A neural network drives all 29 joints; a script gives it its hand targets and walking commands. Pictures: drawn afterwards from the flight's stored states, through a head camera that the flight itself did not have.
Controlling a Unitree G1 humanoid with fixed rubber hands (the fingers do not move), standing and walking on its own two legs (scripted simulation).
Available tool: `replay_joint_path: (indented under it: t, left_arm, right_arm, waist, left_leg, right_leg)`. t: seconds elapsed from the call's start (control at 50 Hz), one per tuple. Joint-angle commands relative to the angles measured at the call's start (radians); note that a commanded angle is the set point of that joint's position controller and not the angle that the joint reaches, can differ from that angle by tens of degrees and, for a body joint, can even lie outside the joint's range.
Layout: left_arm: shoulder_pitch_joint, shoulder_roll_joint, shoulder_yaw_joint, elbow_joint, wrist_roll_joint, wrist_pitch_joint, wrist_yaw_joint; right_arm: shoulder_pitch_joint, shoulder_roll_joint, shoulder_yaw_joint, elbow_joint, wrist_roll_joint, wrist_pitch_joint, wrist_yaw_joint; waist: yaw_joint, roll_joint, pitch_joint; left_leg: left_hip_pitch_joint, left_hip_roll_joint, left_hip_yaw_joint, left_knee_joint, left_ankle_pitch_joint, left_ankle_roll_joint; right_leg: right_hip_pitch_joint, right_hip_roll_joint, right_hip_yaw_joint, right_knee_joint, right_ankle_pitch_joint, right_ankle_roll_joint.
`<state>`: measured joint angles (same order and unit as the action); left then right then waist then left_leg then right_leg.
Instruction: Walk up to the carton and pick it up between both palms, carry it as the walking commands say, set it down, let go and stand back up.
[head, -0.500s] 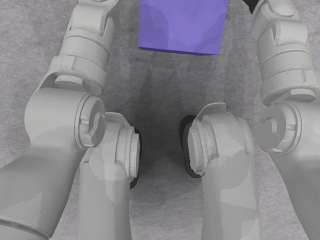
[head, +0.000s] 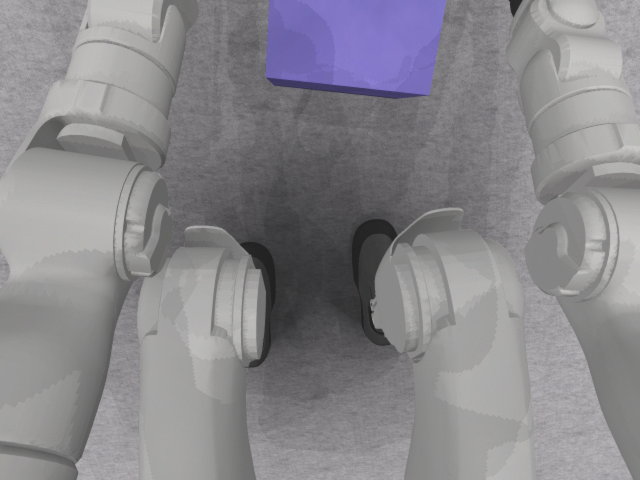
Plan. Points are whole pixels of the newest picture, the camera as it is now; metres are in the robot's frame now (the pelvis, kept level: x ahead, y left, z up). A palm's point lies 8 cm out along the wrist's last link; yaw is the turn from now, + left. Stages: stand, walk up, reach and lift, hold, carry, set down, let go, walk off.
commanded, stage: set down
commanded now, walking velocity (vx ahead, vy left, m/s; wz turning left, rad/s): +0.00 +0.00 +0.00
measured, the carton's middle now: out of the picture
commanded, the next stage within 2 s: let go in 1.58 s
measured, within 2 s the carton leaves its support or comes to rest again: neither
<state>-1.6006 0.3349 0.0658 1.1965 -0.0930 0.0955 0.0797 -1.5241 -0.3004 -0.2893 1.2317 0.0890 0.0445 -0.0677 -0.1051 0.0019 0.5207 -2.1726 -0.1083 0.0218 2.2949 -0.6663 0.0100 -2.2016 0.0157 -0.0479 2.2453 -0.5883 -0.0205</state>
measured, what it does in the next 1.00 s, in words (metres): rises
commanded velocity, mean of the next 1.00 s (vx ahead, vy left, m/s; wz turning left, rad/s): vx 0.00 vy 0.00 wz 0.00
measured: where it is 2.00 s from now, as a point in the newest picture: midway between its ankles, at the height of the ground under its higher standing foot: (315, 313)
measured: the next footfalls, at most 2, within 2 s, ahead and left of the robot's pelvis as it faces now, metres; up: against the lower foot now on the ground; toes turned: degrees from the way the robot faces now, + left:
none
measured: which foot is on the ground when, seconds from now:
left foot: down 0.00-1.00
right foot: down 0.00-1.00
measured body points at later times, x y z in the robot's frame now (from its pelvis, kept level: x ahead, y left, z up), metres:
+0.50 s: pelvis +0.00 +0.00 +0.03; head +0.36 -0.02 +0.29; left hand +0.61 +0.08 -0.10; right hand +0.56 -0.23 -0.10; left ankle +0.09 +0.10 -0.32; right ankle +0.12 -0.11 -0.32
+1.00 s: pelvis +0.01 +0.00 +0.15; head +0.35 -0.02 +0.45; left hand +0.61 +0.09 +0.04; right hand +0.55 -0.24 +0.04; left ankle +0.09 +0.10 -0.32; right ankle +0.12 -0.11 -0.32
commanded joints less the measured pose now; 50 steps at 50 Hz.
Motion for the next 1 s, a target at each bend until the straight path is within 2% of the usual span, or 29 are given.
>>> replay_joint_path:
  t: [0.0, 0.1, 0.2, 0.34, 0.44, 0.54, 0.62, 0.76, 0.98]
  left_arm:
    - [-0.313, 0.042, -0.043, -0.076, -0.048, -0.017, -0.012]
    - [-0.363, 0.074, -0.060, -0.087, -0.067, -0.014, -0.009]
    - [-0.375, 0.103, -0.049, -0.142, -0.054, 0.000, 0.017]
    - [-0.357, 0.086, -0.041, -0.250, -0.048, 0.041, 0.054]
    - [-0.299, 0.059, -0.007, -0.245, -0.028, 0.059, 0.062]
    - [-0.250, 0.045, 0.039, -0.223, 0.011, 0.063, 0.060]
    - [-0.218, 0.035, 0.069, -0.242, 0.038, 0.072, 0.059]
    - [-0.181, 0.028, 0.088, -0.320, 0.053, 0.100, 0.061]
    - [-0.106, 0.003, 0.097, -0.339, 0.061, 0.114, 0.047]
  right_arm:
    - [-0.255, -0.112, 0.026, -0.078, 0.029, -0.017, 0.005]
    - [-0.299, -0.134, 0.035, -0.106, 0.045, -0.011, 0.000]
    - [-0.317, -0.157, 0.045, -0.167, 0.058, 0.004, -0.025]
    - [-0.284, -0.155, 0.052, -0.269, 0.070, 0.043, -0.058]
    - [-0.240, -0.127, 0.030, -0.279, 0.042, 0.061, -0.062]
    - [-0.208, -0.095, 0.003, -0.279, 0.015, 0.068, -0.053]
    - [-0.183, -0.076, -0.013, -0.314, -0.003, 0.081, -0.048]
    - [-0.119, -0.076, -0.032, -0.412, -0.024, 0.113, -0.053]
    - [-0.020, -0.046, -0.037, -0.447, -0.037, 0.127, -0.035]
  waist:
    - [-0.089, 0.094, -0.969]
    - [-0.080, 0.093, -1.039]
    - [-0.058, 0.088, -1.252]
    - [-0.049, 0.079, -1.531]
    - [-0.054, 0.062, -1.488]
    - [-0.042, 0.064, -1.439]
    - [-0.034, 0.058, -1.493]
    - [-0.044, 0.067, -1.620]
    - [-0.044, 0.086, -1.603]
  left_leg:
    - [0.314, 0.035, -0.076, -0.175, 0.318, -0.032]
    - [0.334, 0.044, -0.059, -0.182, 0.287, -0.030]
    - [0.420, 0.034, -0.033, -0.198, 0.295, -0.031]
    - [0.542, 0.002, 0.001, -0.255, 0.318, -0.030]
    - [0.525, -0.012, -0.004, -0.316, 0.305, -0.025]
    - [0.493, -0.018, -0.006, -0.383, 0.295, -0.023]
    - [0.507, -0.025, 0.000, -0.442, 0.303, -0.023]
    - [0.620, -0.034, 0.002, -0.559, 0.340, -0.026]
    - [0.764, -0.033, -0.022, -0.749, 0.419, -0.022]
  right_leg:
    - [0.462, 0.018, 0.079, -0.143, 0.418, 0.030]
    - [0.522, 0.013, 0.078, -0.161, 0.411, 0.030]
    - [0.653, 0.025, 0.068, -0.180, 0.456, 0.034]
    - [0.801, 0.040, 0.038, -0.234, 0.501, 0.039]
    - [0.748, 0.046, 0.028, -0.292, 0.465, 0.043]
    - [0.708, 0.057, 0.026, -0.355, 0.441, 0.046]
    - [0.754, 0.066, 0.020, -0.411, 0.457, 0.048]
    - [0.867, 0.074, 0.009, -0.528, 0.502, 0.052]
    - [0.971, 0.074, 0.012, -0.709, 0.574, 0.058]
